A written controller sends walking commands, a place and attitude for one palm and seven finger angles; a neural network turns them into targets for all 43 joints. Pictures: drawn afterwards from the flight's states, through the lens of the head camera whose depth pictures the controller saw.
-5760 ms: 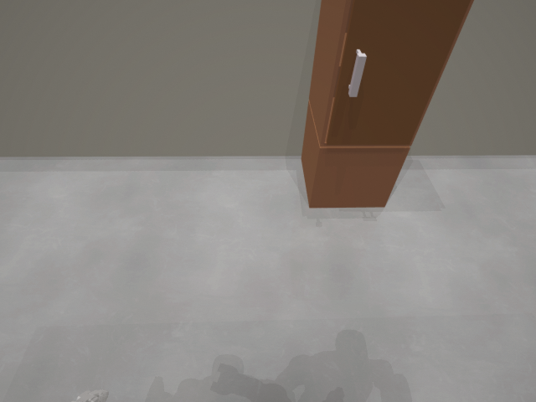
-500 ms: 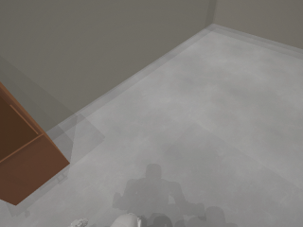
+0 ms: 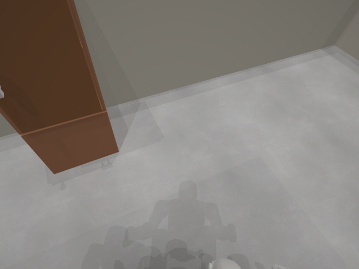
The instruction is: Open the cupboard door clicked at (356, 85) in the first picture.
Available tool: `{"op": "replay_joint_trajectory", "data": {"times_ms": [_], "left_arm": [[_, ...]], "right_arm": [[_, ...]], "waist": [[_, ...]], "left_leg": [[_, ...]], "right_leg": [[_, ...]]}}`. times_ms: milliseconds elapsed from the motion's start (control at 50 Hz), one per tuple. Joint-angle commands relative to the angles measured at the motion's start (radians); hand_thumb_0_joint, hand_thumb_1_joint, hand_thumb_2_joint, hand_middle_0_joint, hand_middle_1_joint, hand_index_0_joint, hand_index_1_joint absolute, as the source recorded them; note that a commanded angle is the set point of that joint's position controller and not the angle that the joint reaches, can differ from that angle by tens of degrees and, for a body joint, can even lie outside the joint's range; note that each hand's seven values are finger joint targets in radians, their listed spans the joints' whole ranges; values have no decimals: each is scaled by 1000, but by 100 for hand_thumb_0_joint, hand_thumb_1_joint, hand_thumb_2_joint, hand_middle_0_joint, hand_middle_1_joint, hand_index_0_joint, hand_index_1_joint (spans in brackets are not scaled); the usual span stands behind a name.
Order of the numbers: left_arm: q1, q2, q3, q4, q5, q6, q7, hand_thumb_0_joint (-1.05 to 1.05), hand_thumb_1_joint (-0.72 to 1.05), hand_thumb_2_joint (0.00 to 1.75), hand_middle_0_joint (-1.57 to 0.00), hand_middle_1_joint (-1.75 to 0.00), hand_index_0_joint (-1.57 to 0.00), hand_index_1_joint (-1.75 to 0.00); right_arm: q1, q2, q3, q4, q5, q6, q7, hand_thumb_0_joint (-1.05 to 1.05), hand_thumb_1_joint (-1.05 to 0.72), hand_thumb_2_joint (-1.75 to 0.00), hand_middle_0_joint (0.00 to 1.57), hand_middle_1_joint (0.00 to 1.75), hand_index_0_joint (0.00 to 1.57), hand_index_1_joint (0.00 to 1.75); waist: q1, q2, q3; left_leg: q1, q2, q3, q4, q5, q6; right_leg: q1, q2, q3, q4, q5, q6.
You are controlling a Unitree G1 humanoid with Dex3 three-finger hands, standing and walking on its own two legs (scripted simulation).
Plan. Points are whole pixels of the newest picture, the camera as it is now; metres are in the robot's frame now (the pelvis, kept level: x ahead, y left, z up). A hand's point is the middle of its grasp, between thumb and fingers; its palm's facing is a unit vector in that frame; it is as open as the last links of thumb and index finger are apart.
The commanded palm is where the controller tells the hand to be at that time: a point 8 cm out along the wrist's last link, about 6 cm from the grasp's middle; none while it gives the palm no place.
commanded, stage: turn to face it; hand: left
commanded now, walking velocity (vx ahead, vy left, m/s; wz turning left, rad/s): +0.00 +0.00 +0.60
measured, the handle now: out of the picture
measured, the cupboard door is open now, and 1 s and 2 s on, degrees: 0 0 0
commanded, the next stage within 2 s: take the last steps up to it in 0.68 s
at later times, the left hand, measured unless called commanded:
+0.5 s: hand out of the picture +0.03 +0.15 -0.13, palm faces +0.29 -0.91 -0.30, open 7.4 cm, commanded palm none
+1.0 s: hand out of the picture -0.14 +0.18 -0.17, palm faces +0.50 -0.84 -0.20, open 7.4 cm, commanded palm none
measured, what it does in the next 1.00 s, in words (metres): steps on the spot, turning left: right foot, then left foot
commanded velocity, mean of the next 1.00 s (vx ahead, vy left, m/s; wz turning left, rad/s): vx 0.07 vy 0.02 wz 0.36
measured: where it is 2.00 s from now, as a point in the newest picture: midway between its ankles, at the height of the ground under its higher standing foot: outside the picture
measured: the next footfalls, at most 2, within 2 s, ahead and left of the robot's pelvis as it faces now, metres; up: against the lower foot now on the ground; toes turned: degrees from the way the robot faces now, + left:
right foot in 0.28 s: +0.05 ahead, -0.15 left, +0.00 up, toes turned +9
left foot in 0.78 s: -0.07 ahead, +0.07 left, +0.00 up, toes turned +29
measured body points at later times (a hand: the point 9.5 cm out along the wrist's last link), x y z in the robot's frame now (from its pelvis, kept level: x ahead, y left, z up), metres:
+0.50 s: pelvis -0.02 -0.07 +0.01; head +0.01 -0.10 +0.45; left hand +0.01 +0.19 -0.11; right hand +0.10 -0.32 -0.16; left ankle -0.08 +0.09 -0.64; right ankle +0.01 -0.15 -0.74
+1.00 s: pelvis -0.05 +0.00 +0.01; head -0.06 +0.02 +0.46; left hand -0.16 +0.22 -0.16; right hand +0.14 -0.17 -0.12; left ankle -0.10 +0.05 -0.74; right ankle +0.00 -0.16 -0.65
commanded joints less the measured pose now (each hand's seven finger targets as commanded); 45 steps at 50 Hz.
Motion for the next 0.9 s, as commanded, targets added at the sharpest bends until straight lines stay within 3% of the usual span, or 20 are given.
{"op": "replay_joint_trajectory", "data": {"times_ms": [0, 120, 220, 240, 260, 280, 300, 320, 360, 400, 520, 640, 680, 720, 740, 760, 780, 800, 840, 880], "left_arm": [[-37, 67, 15, -100, -6, -31, 2, 0, 90, 90, -20, -30, -20, -30], [-105, 56, 8, -141, -10, -36, 9, 0, 90, 90, -20, -30, -20, -30], [-5, 64, 8, -127, -21, -55, 16, 0, 90, 90, -20, -30, -20, -30], [42, 92, 16, -121, -17, -65, 20, 0, 90, 90, -20, -30, -20, -30], [56, 187, 34, -122, 0, -74, 28, 0, 90, 90, -20, -30, -20, -30], [42, 228, 33, -134, 2, -67, 29, 0, 90, 90, -20, -30, -20, -30], [2, 179, 25, -147, -3, -68, 32, 0, 90, 90, -20, -30, -20, -30], [-62, 135, 22, -152, -5, -69, 35, 0, 90, 90, -20, -30, -20, -30], [-114, 89, -1, -159, -7, -72, 24, 0, 90, 90, -20, -30, -20, -30], [-58, 77, -5, -141, -7, -79, 21, 0, 90, 90, -20, -30, -20, -30], [50, 103, 5, -87, 3, -78, 25, 0, 90, 90, -20, -30, -20, -30], [117, 138, 14, -33, 14, -72, 21, 0, 90, 90, -20, -30, -20, -30], [112, 144, 17, -18, 14, -70, 20, 0, 90, 90, -20, -30, -20, -30], [90, 136, 17, -4, 6, -65, 20, 0, 90, 90, -20, -30, -20, -30], [84, 120, 13, -4, -5, -60, 18, 0, 90, 90, -20, -30, -20, -30], [115, 64, 3, -19, -13, -54, 16, 0, 90, 90, -20, -30, -20, -30], [80, 10, -20, -42, -12, -48, 13, 0, 90, 90, -20, -30, -20, -30], [45, 33, -17, -42, -5, -39, 14, 0, 90, 90, -20, -30, -20, -30], [4, 39, -10, -13, 7, -35, 3, 0, 90, 90, -20, -30, -20, -30], [26, 33, -9, 16, 9, -47, -14, 0, 90, 90, -20, -30, -20, -30]], "right_arm": [[49, -213, -59, -48, 3, -20, -11, 0, -90, -90, 20, 30, 20, 30], [80, -217, -71, -41, -4, -10, -8, 0, -90, -90, 20, 30, 20, 30], [34, -212, -78, -58, 3, -3, -4, 0, -90, -90, 20, 30, 20, 30], [34, -183, -74, -63, 9, -4, -1, 0, -90, -90, 20, 30, 20, 30], [63, -108, -64, -76, 18, -4, 5, 0, -90, -90, 20, 30, 20, 30], [43, -123, -67, -95, 7, -1, 2, 0, -90, -90, 20, 30, 20, 30], [52, -152, -76, -77, -2, 9, 4, 0, -90, -90, 20, 30, 20, 30], [64, -149, -79, -56, -3, 23, 10, 0, -90, -90, 20, 30, 20, 30], [95, -127, -73, -17, -6, 31, 21, 0, -90, -90, 20, 30, 20, 30], [101, -107, -66, -9, -4, 33, 25, 0, -90, -90, 20, 30, 20, 30], [18, -99, -53, -15, 1, 36, 22, 0, -90, -90, 20, 30, 20, 30], [-40, -69, -27, -19, 14, 18, 14, 0, -90, -90, 20, 30, 20, 30], [-17, -65, -22, -9, 17, 9, 9, 0, -90, -90, 20, 30, 20, 30], [32, -73, -20, 7, 17, -1, 6, 0, -90, -90, 20, 30, 20, 30], [71, -102, -24, 21, 14, -11, 5, 0, -90, -90, 20, 30, 20, 30], [93, -187, -41, 23, 6, -25, 0, 0, -90, -90, 20, 30, 20, 30], [120, -257, -53, 25, 5, -18, -8, 0, -90, -90, 20, 30, 20, 30], [124, -249, -49, 36, -2, -9, -11, 0, -90, -90, 20, 30, 20, 30], [90, -186, -31, 42, -4, -20, -25, 0, -90, -90, 20, 30, 20, 30], [80, -148, -16, 40, 2, -36, -27, 0, -90, -90, 20, 30, 20, 30]], "waist": [[-34, 153, -122], [-54, 192, -117], [0, 165, -167], [25, 97, -187], [28, -186, -202], [33, -258, -167], [8, -144, -136], [-19, -183, -88], [-52, -114, -11], [-35, -143, -19], [14, -135, -45], [48, -188, -96], [34, -190, -127], [0, -165, -145], [-25, -87, -165], [-34, 156, -206], [-51, 335, -176], [-59, 246, -155], [-49, 264, -71], [-30, 199, -32]], "left_leg": [[132, 240, -264, -172, 393, 113], [106, 230, -381, -154, 364, 134], [-15, 161, -405, -50, 397, 77], [-115, 114, -370, 19, 257, 28], [-314, -18, -193, 221, -86, -61], [-354, -63, -98, 446, -346, -95], [-325, -16, -142, 593, -298, -87], [-318, 10, -142, 650, -249, -86], [-318, 28, -89, 736, -124, -104], [-329, 27, -65, 735, -81, -117], [-296, 57, -25, 569, -133, -134], [-159, 41, 40, 299, -218, -111], [-96, 27, 59, 195, -196, -98], [27, 27, 71, 7, -55, -88], [145, 53, 49, -122, 85, -74], [299, 249, -183, -186, 293, -4], [297, 413, -355, -196, 555, 110], [231, 428, -303, -192, 420, 170], [190, 330, -276, -246, 199, 138], [190, 269, -218, -261, 184, 112]], "right_leg": [[-47, 6, 38, -50, 35, 6], [21, 48, 50, -236, -17, -5], [301, 94, 30, -600, 143, -27], [441, 31, 78, -747, 223, -38], [589, -230, 316, -846, 239, -120], [453, -404, 442, -850, 334, -227], [352, -365, 368, -847, 287, -253], [281, -318, 304, -863, 230, -228], [238, -209, 145, -833, 263, -191], [286, -174, 73, -811, 357, -175], [374, -224, 55, -803, 392, -217], [408, -246, 39, -732, 607, -245], [415, -246, 24, -693, 654, -237], [373, -223, -18, -620, 615, -187], [301, -190, -61, -539, 539, -139], [116, -88, -116, -373, 258, -73], [-32, -12, -89, -229, -200, -29], [-13, -17, -33, -121, -211, -47], [-96, -14, 0, -13, -103, -50], [-115, -10, -2, 32, 13, -50]]}}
